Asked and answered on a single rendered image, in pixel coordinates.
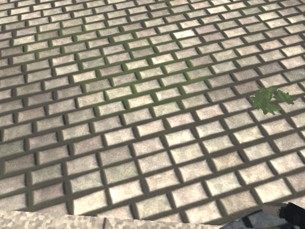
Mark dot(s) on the robot right hand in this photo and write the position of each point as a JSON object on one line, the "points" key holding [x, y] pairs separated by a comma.
{"points": [[289, 211]]}

